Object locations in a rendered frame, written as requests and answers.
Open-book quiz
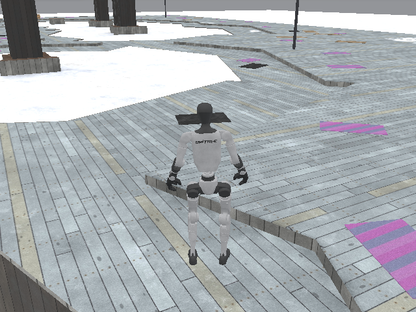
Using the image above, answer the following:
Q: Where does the left robot forearm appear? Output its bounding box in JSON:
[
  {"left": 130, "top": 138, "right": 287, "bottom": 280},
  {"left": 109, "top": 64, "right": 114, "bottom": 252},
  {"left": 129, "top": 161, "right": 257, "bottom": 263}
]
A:
[{"left": 168, "top": 158, "right": 181, "bottom": 181}]

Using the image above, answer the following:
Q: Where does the right robot hand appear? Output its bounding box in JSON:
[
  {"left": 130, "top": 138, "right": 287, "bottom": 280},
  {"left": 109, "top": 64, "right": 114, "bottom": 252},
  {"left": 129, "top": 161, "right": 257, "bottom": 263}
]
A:
[{"left": 233, "top": 172, "right": 248, "bottom": 185}]

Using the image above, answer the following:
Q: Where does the robot right upper arm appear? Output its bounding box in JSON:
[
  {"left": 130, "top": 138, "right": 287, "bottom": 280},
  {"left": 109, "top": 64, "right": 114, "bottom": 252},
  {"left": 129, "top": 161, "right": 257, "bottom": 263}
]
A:
[{"left": 219, "top": 130, "right": 240, "bottom": 164}]

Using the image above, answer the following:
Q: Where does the robot left upper arm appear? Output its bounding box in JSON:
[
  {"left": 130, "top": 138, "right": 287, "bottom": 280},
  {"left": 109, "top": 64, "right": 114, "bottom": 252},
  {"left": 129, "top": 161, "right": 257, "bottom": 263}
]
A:
[{"left": 174, "top": 131, "right": 192, "bottom": 167}]

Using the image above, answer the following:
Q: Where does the robot left shin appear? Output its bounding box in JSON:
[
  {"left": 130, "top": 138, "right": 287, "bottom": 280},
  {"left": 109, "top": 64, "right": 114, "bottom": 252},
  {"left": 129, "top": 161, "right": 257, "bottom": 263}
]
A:
[{"left": 188, "top": 213, "right": 197, "bottom": 256}]

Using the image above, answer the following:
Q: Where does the right robot forearm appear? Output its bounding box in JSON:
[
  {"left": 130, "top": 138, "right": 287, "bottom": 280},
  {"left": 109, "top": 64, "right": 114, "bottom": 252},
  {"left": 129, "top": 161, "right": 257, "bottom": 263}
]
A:
[{"left": 234, "top": 154, "right": 246, "bottom": 175}]

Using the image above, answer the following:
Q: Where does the left robot hand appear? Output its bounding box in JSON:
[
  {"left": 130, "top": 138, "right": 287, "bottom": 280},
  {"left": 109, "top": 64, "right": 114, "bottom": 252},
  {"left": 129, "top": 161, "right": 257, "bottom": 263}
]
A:
[{"left": 166, "top": 178, "right": 181, "bottom": 191}]

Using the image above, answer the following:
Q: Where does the robot torso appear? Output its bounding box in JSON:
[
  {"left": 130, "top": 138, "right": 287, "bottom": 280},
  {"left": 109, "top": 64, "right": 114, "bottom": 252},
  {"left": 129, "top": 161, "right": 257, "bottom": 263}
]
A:
[{"left": 191, "top": 128, "right": 221, "bottom": 195}]

